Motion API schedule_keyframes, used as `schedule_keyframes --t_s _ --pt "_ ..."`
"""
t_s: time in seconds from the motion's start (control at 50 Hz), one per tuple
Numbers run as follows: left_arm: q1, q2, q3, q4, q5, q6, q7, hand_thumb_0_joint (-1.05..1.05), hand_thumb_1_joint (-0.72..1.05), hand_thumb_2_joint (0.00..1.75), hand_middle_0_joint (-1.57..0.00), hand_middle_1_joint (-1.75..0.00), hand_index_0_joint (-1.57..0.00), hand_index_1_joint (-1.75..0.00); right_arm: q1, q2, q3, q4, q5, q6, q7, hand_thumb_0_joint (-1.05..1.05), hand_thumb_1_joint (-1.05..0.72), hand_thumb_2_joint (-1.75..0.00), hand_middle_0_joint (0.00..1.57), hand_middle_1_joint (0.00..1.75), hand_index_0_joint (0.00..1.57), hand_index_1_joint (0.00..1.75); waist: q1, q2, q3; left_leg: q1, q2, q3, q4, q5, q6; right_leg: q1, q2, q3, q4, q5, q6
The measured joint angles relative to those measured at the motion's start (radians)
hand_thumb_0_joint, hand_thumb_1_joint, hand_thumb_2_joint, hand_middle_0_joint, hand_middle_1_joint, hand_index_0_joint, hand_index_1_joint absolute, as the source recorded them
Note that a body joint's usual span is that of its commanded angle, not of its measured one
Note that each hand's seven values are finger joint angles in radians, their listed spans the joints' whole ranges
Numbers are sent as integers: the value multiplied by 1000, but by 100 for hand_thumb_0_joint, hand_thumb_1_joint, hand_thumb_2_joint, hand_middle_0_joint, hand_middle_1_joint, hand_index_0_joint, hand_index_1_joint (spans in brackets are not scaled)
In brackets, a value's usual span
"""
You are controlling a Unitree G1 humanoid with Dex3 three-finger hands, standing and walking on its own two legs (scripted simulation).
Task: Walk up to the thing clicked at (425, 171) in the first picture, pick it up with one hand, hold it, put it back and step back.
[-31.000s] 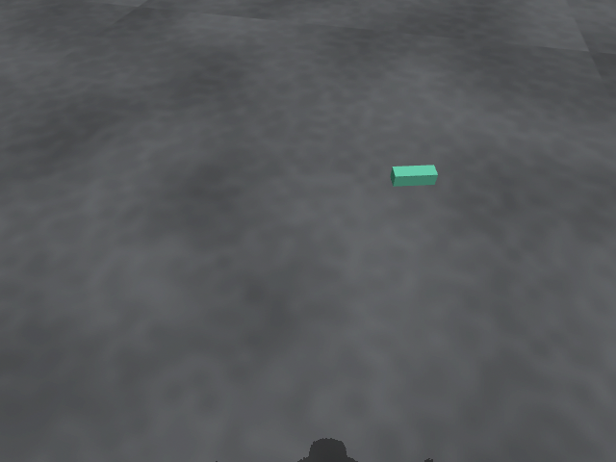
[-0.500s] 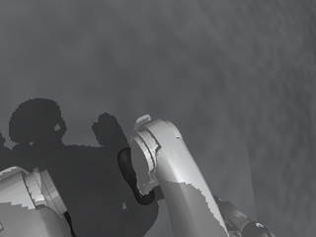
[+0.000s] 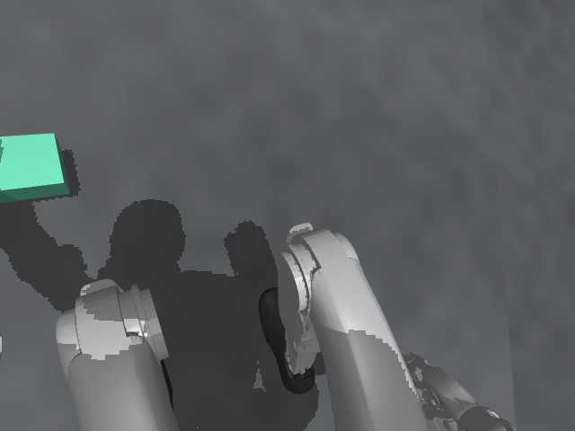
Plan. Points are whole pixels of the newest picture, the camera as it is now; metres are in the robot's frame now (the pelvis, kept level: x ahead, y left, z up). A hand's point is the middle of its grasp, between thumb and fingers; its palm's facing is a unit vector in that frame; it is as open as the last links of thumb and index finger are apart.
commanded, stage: settle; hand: left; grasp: from above
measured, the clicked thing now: out of the picture +0.48 +0.32 -0.22
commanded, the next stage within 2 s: lift in 0.30 s
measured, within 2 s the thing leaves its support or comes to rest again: neither
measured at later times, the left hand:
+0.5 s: hand out of the picture +0.46 +0.31 -0.13, palm faces -0.46 -0.04 -0.89, open 10.2 cm
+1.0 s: hand out of the picture +0.40 +0.33 -0.02, palm faces -0.48 -0.09 -0.87, open 10.2 cm
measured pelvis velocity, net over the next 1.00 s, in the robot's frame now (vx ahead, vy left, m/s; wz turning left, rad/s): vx -0.01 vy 0.00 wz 0.12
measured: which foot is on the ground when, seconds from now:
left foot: down 0.00-1.00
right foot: down 0.00-1.00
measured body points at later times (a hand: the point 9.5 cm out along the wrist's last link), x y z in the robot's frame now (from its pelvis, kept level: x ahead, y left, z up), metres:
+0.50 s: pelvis -0.01 -0.01 +0.02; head +0.23 +0.09 +0.39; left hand +0.48 +0.31 -0.08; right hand +0.05 -0.28 -0.06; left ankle +0.06 +0.12 -0.29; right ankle +0.12 -0.13 -0.29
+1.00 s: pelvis -0.01 +0.00 +0.10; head +0.19 +0.08 +0.49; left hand +0.42 +0.33 +0.03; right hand +0.11 -0.27 -0.01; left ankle +0.06 +0.12 -0.29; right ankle +0.12 -0.13 -0.29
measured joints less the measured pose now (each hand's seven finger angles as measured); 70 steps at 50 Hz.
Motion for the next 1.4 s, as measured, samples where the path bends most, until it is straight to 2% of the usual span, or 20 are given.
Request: schedule_keyframes --t_s 0.16,0.32,0.48,0.62,0.7,0.84,1.04,1.16,1.3,1.4 --pt "-11 -47 -22 -53 -15 -21 -99 -2 -5 60 -62 -69 -67 -62 -8 11 -21 -19 31 54 -25 0 -92 -90 20 30 20 30 25 19 -16 16 -5 26 -45 28 0 9 -11 21 -23 13 2" --pt "-17 -49 -13 -81 0 -49 -128 -2 -5 60 -62 -68 -67 -61 14 18 -34 -19 44 102 -62 0 -92 -90 20 30 21 30 25 23 -22 26 -10 33 -72 49 -8 14 -17 26 -39 28 -2" --pt "-22 -48 -9 -83 -5 -48 -140 -2 -5 60 -62 -68 -67 -61 47 20 -46 -2 54 133 -87 0 -92 -90 20 30 21 30 23 35 -42 32 -7 47 -100 63 -4 16 -17 37 -59 39 -5" --pt "14 -85 -17 -130 -60 -21 -198 -2 -4 59 -61 -69 -66 -62 72 36 -68 15 75 155 -100 0 -92 -90 20 30 21 30 37 52 -76 57 -4 66 -143 63 3 36 -21 52 -93 36 0" --pt "62 -107 -15 -195 -78 -20 -240 -2 -4 59 -61 -69 -66 -62 78 43 -87 13 91 170 -108 0 -92 -90 20 30 21 30 52 64 -97 82 -5 77 -176 63 8 60 -25 59 -121 32 -3" --pt "156 -144 -15 -326 -119 -34 -277 -2 -4 58 -61 -69 -66 -62 68 47 -133 7 115 194 -126 0 -92 -90 20 30 21 30 93 72 -139 142 -5 103 -246 65 14 112 -32 79 -176 28 0" --pt "291 -193 -58 -490 -187 -15 -329 -2 -4 59 -61 -69 -65 -63 24 57 -171 -8 148 203 -158 0 -92 -90 20 30 21 30 155 70 -189 301 2 123 -390 64 15 257 -35 92 -307 31 7" --pt "383 -234 -82 -588 -218 2 -336 -2 -4 60 -60 -70 -65 -64 3 73 -180 -6 165 208 -184 0 -92 -90 20 30 21 30 178 69 -208 448 10 132 -506 66 10 393 -34 96 -416 36 5" --pt "463 -283 -104 -642 -229 46 -324 -2 -4 61 -60 -70 -64 -64 -6 89 -184 4 184 212 -211 0 -91 -90 20 30 21 30 192 75 -216 648 21 143 -665 85 6 580 -29 100 -567 59 -1" --pt "546 -320 -117 -685 -252 72 -332 -2 -4 60 -60 -70 -65 -64 6 101 -187 22 196 213 -232 0 -91 -90 20 30 21 30 203 78 -215 815 31 156 -799 108 6 738 -22 108 -696 87 -4"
